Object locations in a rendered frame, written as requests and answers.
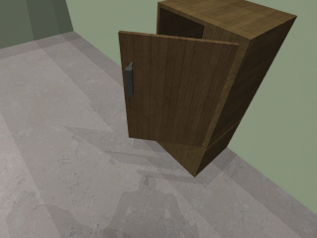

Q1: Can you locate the cupboard door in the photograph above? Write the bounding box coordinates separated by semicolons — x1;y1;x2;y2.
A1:
118;31;240;147

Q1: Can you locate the handle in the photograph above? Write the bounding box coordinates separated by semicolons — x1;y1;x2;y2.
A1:
125;62;135;97

